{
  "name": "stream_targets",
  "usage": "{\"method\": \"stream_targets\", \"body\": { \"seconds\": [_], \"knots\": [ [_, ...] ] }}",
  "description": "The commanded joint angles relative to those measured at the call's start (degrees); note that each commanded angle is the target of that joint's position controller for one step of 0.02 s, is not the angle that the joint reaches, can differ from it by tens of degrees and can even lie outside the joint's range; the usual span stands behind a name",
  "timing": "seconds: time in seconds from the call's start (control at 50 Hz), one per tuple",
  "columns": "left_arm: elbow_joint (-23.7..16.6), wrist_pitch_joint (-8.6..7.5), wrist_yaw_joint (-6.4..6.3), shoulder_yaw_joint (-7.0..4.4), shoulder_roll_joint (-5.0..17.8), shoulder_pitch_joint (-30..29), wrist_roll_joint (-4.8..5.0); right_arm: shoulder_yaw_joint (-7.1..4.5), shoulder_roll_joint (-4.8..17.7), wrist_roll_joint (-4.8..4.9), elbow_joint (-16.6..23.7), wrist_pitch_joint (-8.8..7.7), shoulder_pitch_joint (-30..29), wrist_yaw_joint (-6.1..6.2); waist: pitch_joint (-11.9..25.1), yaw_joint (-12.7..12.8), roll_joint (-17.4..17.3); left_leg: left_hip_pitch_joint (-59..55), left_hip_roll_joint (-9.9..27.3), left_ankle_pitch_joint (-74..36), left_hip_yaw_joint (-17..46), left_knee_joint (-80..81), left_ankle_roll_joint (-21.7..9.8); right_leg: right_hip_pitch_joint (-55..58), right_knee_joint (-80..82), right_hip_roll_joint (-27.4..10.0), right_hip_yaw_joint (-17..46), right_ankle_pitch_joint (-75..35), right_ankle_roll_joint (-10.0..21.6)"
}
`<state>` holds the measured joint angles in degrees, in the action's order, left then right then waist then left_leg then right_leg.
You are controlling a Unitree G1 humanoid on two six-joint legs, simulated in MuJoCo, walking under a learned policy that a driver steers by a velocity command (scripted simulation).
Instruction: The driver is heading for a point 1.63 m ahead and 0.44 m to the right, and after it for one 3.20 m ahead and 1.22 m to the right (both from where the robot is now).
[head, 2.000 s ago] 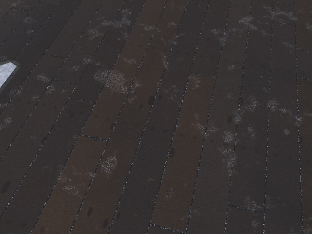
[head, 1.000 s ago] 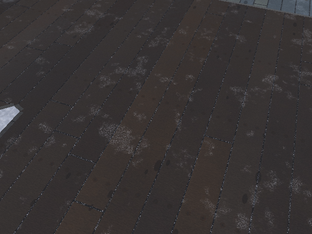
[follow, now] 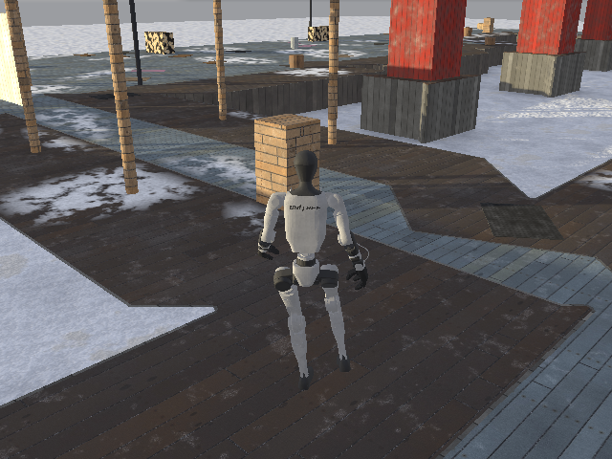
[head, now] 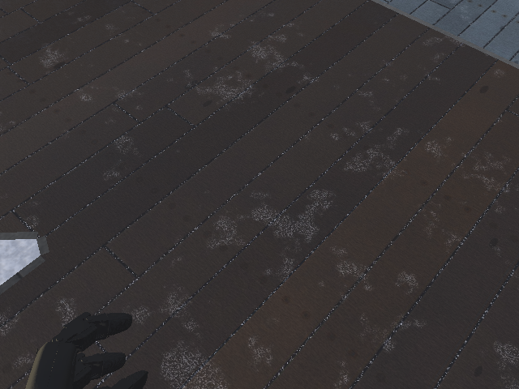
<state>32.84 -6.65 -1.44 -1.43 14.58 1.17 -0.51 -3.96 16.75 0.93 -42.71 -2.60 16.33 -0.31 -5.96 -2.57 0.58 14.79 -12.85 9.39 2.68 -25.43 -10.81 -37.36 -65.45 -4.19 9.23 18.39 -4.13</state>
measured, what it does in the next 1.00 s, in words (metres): walks ahead, turning right: right foot, then left foot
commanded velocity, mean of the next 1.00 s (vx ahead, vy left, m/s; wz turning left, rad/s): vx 0.07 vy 0.00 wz -0.42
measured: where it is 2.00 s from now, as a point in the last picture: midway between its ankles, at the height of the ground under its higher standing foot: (269, 357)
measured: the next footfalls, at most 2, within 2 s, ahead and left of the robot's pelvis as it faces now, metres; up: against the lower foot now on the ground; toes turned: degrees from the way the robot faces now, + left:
right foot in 0.22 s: +0.32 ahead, -0.15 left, +0.00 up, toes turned -1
left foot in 0.68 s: +0.40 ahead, +0.03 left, +0.00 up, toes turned -38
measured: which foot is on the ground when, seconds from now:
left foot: down 0.00-0.24, up 0.26-0.66, down 0.68-1.00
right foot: up 0.00-0.20, down 0.22-0.70, up 0.72-1.00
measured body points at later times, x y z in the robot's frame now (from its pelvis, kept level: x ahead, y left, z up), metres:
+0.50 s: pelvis +0.21 -0.07 +0.00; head +0.26 -0.09 +0.45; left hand +0.40 +0.18 -0.09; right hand +0.35 -0.36 -0.09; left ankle +0.32 +0.09 -0.68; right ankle +0.28 -0.15 -0.73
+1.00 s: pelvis +0.28 -0.03 +0.01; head +0.33 -0.03 +0.46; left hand +0.57 +0.11 -0.09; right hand +0.26 -0.33 -0.09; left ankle +0.37 +0.05 -0.73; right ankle +0.18 -0.15 -0.70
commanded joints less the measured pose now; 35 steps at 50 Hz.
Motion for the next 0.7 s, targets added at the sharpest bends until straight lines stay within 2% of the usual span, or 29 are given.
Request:
{"method": "stream_targets", "body": {
  "seconds": [0.02,0.04,0.08,0.12,0.14,0.18,0.2,0.22,0.24,0.26,0.28,0.3,0.32,0.34,0.38,0.4,0.44,0.48,0.58,0.64,0.66,0.68,0.7],
  "knots": [
    [1.1,0.94,0.02,-1.04,2.5,8.9,-0.22,-1.36,5.6,-0.04,4.2,-0.08,-3.2,2.61,10.6,2.9,0.1,5.4,10.2,-43.2,3.0,4.6,-0.5,13.5,16.5,2.8,-10.3,-16.2,-0.9],
    [1.4,0.85,0.56,-0.71,1.9,7.0,0.12,-0.87,4.3,-0.08,3.0,0.46,-0.7,3.09,12.3,0.7,-1.2,2.1,10.5,-39.5,2.0,4.4,1.1,14.0,21.2,3.3,-10.7,-23.4,-0.8],
    [0.9,0.71,1.64,-0.83,2.8,3.0,0.76,-0.29,3.6,-0.63,1.6,0.97,1.3,3.35,11.4,-2.1,-3.3,-2.3,13.2,-32.6,2.4,4.3,2.8,12.6,27.5,3.4,-10.1,-30.4,0.7],
    [-0.2,0.43,2.57,-1.68,5.3,0.2,1.22,-0.43,4.3,-1.66,1.6,1.01,0.2,3.4,9.0,-3.0,-4.7,-5.6,16.0,-29.5,3.2,3.0,4.0,9.7,30.8,3.4,-9.3,-28.8,2.6],
    [-0.9,0.23,3.12,-2.45,7.2,-0.2,1.35,-0.77,5.4,-1.91,1.8,1.16,-0.8,3.49,8.3,-2.6,-5.5,-7.8,17.5,-30.6,3.6,1.1,4.2,7.6,31.3,3.8,-9.2,-25.0,3.7],
    [-0.6,-0.05,4.27,-3.83,9.8,3.8,1.15,-1.24,6.4,-1.89,3.0,1.76,-3.2,3.85,9.1,-0.2,-6.2,-11.9,19.5,-40.1,3.9,-5.7,4.4,6.4,31.6,5.2,-10.5,-16.7,6.0],
    [0.8,-0.18,4.65,-4.43,10.4,9.6,0.93,-1.34,6.3,-1.63,4.0,2.22,-5.4,4.22,10.8,2.6,-5.9,-12.1,19.1,-45.8,2.9,-11.8,5.1,10.0,33.2,6.6,-11.7,-15.3,7.2],
    [2.8,-0.46,4.58,-5.07,11.1,18.6,0.79,-1.34,6.4,-1.58,5.7,2.43,-9.1,4.45,13.6,7.7,-4.1,-7.6,16.6,-44.4,0.6,-23.3,7.2,19.7,38.4,6.2,-9.4,-23.0,9.6],
    [2.7,-0.53,4.11,-5.51,13.3,22.2,0.46,-0.79,4.6,-3.0,7.9,2.37,-8.7,4.21,17.4,7.9,5.8,3.9,8.3,-9.8,-3.0,-42.2,9.8,32.1,39.8,-2.8,6.0,-42.5,14.4],
    [0.5,0.37,3.5,-5.41,16.1,17.9,-2.04,-0.02,1.7,-2.88,8.7,2.48,-0.8,2.9,21.9,1.5,18.6,24.0,-1.1,28.6,2.7,-58.8,14.6,46.8,43.7,-14.8,36.1,-43.2,27.6],
    [-2.1,1.63,2.59,-5.45,13.8,12.9,-1.08,-0.12,5.8,-2.0,7.3,2.05,1.7,1.57,25.1,1.9,10.7,26.4,4.3,23.4,10.1,-62.5,12.8,45.7,46.5,-15.4,38.7,-22.8,26.4],
    [-3.3,2.92,1.58,-4.49,10.4,11.2,-0.14,-0.3,7.1,-1.43,8.1,2.32,-5.2,1.09,19.0,3.8,3.0,27.1,5.8,19.1,8.8,-62.1,12.5,38.7,46.7,-11.9,31.8,-12.4,22.9],
    [-3.6,4.02,1.11,-4.06,9.7,10.3,0.69,0.0,5.5,-2.12,8.9,2.75,-8.5,1.03,13.8,2.9,-4.0,26.9,7.3,16.0,7.7,-57.5,12.3,30.6,48.7,-8.2,26.8,-6.0,19.8],
    [-4.1,4.61,0.72,-4.05,10.3,9.4,1.32,0.08,4.9,-2.69,9.7,3.19,-9.6,1.25,12.0,2.1,-4.5,25.6,8.5,14.0,7.4,-52.1,12.3,25.9,49.4,-5.8,24.6,-2.7,18.5],
    [-4.5,5.81,0.38,-4.35,10.4,8.0,1.38,0.25,3.2,-2.11,9.4,3.36,-9.1,1.13,9.3,0.8,-0.4,20.6,8.9,12.2,5.7,-39.1,12.8,20.1,50.4,0.0,19.2,-2.0,15.5],
    [-4.3,6.35,0.16,-4.67,10.7,8.7,1.27,0.35,2.4,-1.83,8.9,3.03,-9.4,1.39,9.9,1.4,1.4,19.0,8.1,12.1,4.5,-33.7,13.4,20.2,49.9,1.4,17.7,-6.0,15.2],
    [-3.3,7.24,-0.51,-5.45,12.0,11.0,1.37,0.32,2.0,-1.61,8.4,2.52,-10.2,2.02,12.8,2.3,4.1,16.9,7.4,11.6,5.1,-27.1,14.7,23.0,48.0,1.4,18.2,-12.4,15.2],
    [-3.2,8.08,-1.08,-6.07,12.8,11.2,1.79,0.13,2.6,-1.22,7.7,2.22,-10.8,2.33,14.4,2.9,5.9,15.5,7.2,8.6,6.2,-22.5,15.3,24.5,47.0,1.5,19.1,-11.6,14.3],
    [-3.7,9.71,-1.32,-6.63,12.4,10.8,1.85,-0.64,3.8,-0.4,7.2,0.84,-14.0,2.03,13.0,4.9,9.3,11.6,6.7,6.7,7.7,-12.8,14.8,26.1,46.0,2.5,23.9,-6.1,12.8],
    [-4.5,10.0,-1.05,-6.86,12.5,9.5,2.1,-1.53,5.3,-0.17,6.2,-0.32,-12.3,1.32,12.5,4.0,10.6,5.1,7.4,5.0,8.0,-2.7,13.3,26.3,44.1,3.3,27.4,-7.4,11.9],
    [-4.9,10.01,-0.92,-6.68,12.1,8.3,2.48,-1.96,5.9,-0.17,5.4,-0.56,-10.4,1.25,12.5,2.6,9.8,0.3,8.8,0.1,7.3,3.8,12.5,24.6,42.2,4.8,27.0,-5.5,10.8],
    [-4.7,10.09,-0.73,-5.96,9.9,10.0,2.59,-2.47,7.5,-0.52,5.2,-0.42,-9.9,1.36,14.5,3.3,5.1,-7.6,15.3,-3.5,10.7,7.1,10.0,20.1,36.4,8.0,23.8,6.4,8.8],
    [-5.5,9.98,-0.45,-5.2,7.9,11.5,2.54,-2.99,11.3,-2.05,6.0,0.38,-10.9,1.68,14.6,5.1,-8.3,-13.4,26.9,-8.2,22.3,7.6,2.8,9.2,25.6,13.9,13.1,17.0,6.2]
  ]
}}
